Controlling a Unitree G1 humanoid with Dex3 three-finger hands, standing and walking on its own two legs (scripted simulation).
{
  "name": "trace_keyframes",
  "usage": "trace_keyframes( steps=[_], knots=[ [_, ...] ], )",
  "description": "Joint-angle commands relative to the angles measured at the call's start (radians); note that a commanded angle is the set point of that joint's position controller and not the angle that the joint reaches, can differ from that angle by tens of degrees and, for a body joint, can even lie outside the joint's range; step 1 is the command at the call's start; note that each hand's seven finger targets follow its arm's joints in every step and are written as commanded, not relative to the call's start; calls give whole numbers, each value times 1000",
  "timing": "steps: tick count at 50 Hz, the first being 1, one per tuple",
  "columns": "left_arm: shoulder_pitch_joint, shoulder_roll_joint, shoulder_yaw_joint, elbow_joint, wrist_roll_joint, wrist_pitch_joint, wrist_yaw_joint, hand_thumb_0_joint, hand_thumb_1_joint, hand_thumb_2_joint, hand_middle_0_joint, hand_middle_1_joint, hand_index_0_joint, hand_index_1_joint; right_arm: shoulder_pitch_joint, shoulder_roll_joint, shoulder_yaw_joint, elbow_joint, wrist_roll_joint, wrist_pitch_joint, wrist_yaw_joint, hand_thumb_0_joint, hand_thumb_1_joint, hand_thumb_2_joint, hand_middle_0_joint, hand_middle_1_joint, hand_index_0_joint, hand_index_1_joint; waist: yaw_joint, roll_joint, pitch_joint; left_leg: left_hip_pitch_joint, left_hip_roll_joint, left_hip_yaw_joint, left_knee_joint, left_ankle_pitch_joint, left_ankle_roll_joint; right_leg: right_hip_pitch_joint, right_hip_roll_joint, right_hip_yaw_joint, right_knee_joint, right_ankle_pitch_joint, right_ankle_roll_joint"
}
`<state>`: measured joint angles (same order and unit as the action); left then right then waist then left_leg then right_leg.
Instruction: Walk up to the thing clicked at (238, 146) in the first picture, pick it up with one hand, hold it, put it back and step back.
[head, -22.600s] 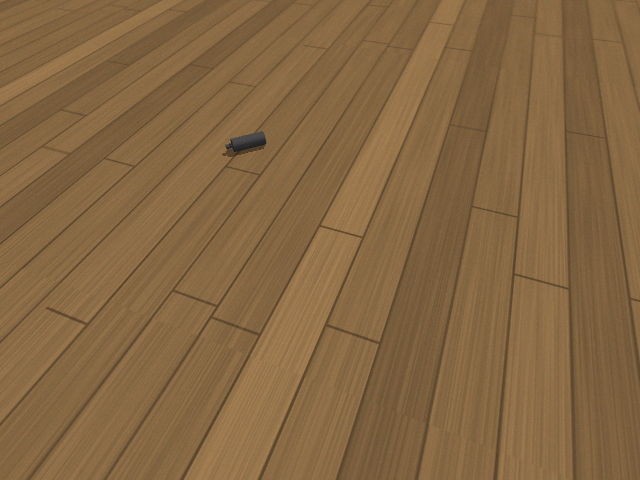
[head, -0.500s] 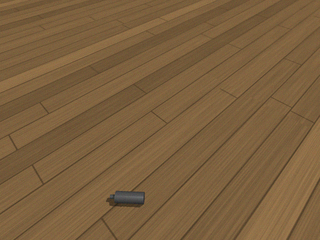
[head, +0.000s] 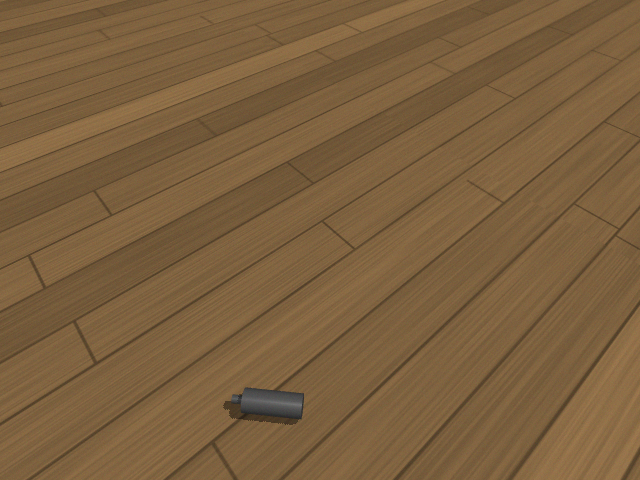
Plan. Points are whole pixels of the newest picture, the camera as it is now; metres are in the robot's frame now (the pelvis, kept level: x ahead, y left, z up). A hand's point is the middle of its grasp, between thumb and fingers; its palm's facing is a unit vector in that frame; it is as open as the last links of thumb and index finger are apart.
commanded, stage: walk up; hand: left
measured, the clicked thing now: (267, 402) +0.44 +0.19 -0.73
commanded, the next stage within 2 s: none
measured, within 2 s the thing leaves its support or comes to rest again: neither
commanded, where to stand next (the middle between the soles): +0.01 -0.05 m, yaw -3 degrees
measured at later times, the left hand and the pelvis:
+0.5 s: hand out of the picture +0.12 +0.23 -0.17, palm faces -0.11 -0.91 -0.40, open 7.4 cm; pelvis +0.01 -0.04 -0.02, yaw -4 degrees
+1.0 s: hand out of the picture +0.03 +0.24 -0.14, palm faces +0.04 -0.91 -0.42, open 7.4 cm; pelvis -0.03 -0.05 +0.00, yaw +2 degrees
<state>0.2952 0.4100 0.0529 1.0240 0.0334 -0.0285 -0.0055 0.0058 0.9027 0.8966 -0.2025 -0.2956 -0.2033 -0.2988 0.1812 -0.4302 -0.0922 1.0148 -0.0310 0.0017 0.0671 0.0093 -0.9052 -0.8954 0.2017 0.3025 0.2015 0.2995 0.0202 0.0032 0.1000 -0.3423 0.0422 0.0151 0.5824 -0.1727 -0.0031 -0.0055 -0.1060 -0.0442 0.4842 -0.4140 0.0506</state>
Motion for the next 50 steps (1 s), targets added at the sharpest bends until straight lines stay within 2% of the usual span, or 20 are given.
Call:
trace_keyframes(
  steps=[1,3,5,7,10,17,21,24,25,26,27,30,35,38,41,43,44,46,47,50],
  knots=[
    [-9,120,19,-105,-41,27,22,0,900,900,-200,-300,-200,-300,155,-293,-57,-49,6,-55,-67,0,-900,-900,200,300,200,300,-86,175,-232,375,316,-526,-293,247,166,-351,157,162,466,-181,-70],
    [-8,195,21,-81,-45,48,23,0,900,900,-200,-300,-200,-300,10,-281,-50,-86,21,-56,-74,0,-900,-900,200,300,200,300,-38,117,-162,240,316,-459,-268,173,230,-333,84,187,581,-161,-96],
    [16,188,31,-73,-41,62,18,0,900,900,-200,-300,-200,-300,-13,-227,-30,-110,21,-63,-95,0,-900,-900,200,300,200,300,-12,120,-143,265,253,-279,-219,333,162,-373,68,225,580,-105,-99],
    [-1,201,41,-100,-31,83,13,0,900,900,-200,-300,-200,-300,65,-254,-42,-92,33,-59,-116,0,-900,-900,200,300,200,300,-35,98,-141,292,279,-247,-164,596,183,-423,90,230,651,-82,-74],
    [-28,188,51,-134,-18,111,7,0,900,900,-200,-300,-200,-300,64,-236,-41,-117,34,-54,-139,0,-900,-900,200,300,200,300,-27,61,-104,223,275,-193,-149,708,199,-444,124,246,727,-46,-52],
    [-71,172,54,-197,-32,111,1,0,900,900,-200,-300,-200,-300,-8,-224,-38,-198,20,-38,-139,0,-900,-900,200,300,200,300,-34,147,-88,139,260,-106,-89,604,248,-466,115,197,595,-17,-32],
    [-33,180,61,-202,-31,94,-3,0,900,900,-200,-300,-200,-300,-72,-232,-34,-256,20,-10,-118,0,-900,-900,200,300,200,300,-13,216,-204,127,221,-71,29,457,204,-304,91,81,329,23,-46],
    [19,206,84,-179,-15,69,2,0,900,900,-200,-300,-200,-300,-80,-184,-14,-274,37,24,-102,0,-900,-900,200,300,200,300,38,71,-213,19,128,-25,267,218,119,-149,84,94,13,301,-64],
    [-26,291,104,-217,1,58,6,0,900,900,-200,-300,-200,-300,-26,-117,5,-287,47,35,-99,0,-900,-900,200,300,200,300,11,-200,-185,-153,-15,8,436,-177,56,-129,-95,380,-22,614,-122],
    [-92,332,103,-268,6,60,7,0,900,900,-200,-300,-200,-300,-9,-98,8,-291,51,45,-115,0,-900,-900,200,300,200,300,0,-252,-164,-214,-121,-71,599,-534,24,-198,-245,524,-33,792,-284],
    [-112,371,105,-286,10,58,12,0,900,900,-200,-300,-200,-300,-47,-146,-11,-284,42,48,-134,0,-900,-900,200,300,200,300,32,-288,-173,-143,-110,-150,702,-580,21,-317,-309,636,-63,782,-377],
    [-177,235,82,-292,-3,52,28,0,900,900,-200,-300,-200,-300,15,-182,-20,-225,65,44,-119,0,-900,-900,200,300,200,300,-24,-163,-156,-187,-146,-213,785,-405,8,-227,-125,336,63,738,-285],
    [-56,184,78,-280,2,6,45,0,900,900,-200,-300,-200,-300,0,-175,1,-222,31,20,-102,0,-900,-900,200,300,200,300,57,-119,-249,-277,-87,-190,499,-318,-14,77,-136,403,-16,169,-278],
    [-10,234,99,-266,8,-4,35,0,900,900,-200,-300,-200,-300,-23,-172,8,-227,9,7,-80,0,-900,-900,200,300,200,300,76,-202,-177,-227,-57,-144,250,-411,-6,46,-177,432,-60,6,-296],
    [-61,261,99,-267,5,1,21,0,900,900,-200,-300,-200,-300,23,-169,3,-189,0,-8,-62,0,-900,-900,200,300,200,300,32,-257,-96,-13,-56,-59,34,-405,28,-197,-163,343,-75,14,-261],
    [-131,234,80,-275,-8,8,16,0,900,900,-200,-300,-200,-300,124,-149,-3,-137,-3,-15,-54,0,-900,-900,200,300,200,300,-32,-162,-90,225,-85,-20,-111,-127,57,-400,-94,230,-17,-10,-179],
    [-140,193,62,-277,-14,7,17,0,900,900,-200,-300,-200,-300,141,-160,-9,-131,-7,-17,-55,0,-900,-900,200,300,200,300,-49,-80,-93,276,-55,-93,-139,-98,68,-470,-51,193,47,-33,-136],
    [-186,170,56,-266,-25,9,22,0,900,900,-200,-300,-200,-300,42,-274,-21,-182,-8,-22,-55,0,-900,-900,200,300,200,300,-59,164,-34,39,274,-592,-361,-554,231,-506,105,59,342,-143,-57],
    [-189,217,68,-242,-18,4,23,0,900,900,-200,-300,-200,-300,-24,-271,-19,-191,-2,-22,-55,0,-900,-900,200,300,200,300,-41,116,36,-152,292,-573,-378,-591,270,-367,82,104,417,-152,-64],
    [-62,135,40,-171,-27,-15,4,0,900,900,-200,-300,-200,-300,-101,-162,22,-200,6,-31,-60,0,-900,-900,200,300,200,300,30,119,19,-53,97,-241,-231,-280,134,-282,81,70,137,70,-79]
  ],
)
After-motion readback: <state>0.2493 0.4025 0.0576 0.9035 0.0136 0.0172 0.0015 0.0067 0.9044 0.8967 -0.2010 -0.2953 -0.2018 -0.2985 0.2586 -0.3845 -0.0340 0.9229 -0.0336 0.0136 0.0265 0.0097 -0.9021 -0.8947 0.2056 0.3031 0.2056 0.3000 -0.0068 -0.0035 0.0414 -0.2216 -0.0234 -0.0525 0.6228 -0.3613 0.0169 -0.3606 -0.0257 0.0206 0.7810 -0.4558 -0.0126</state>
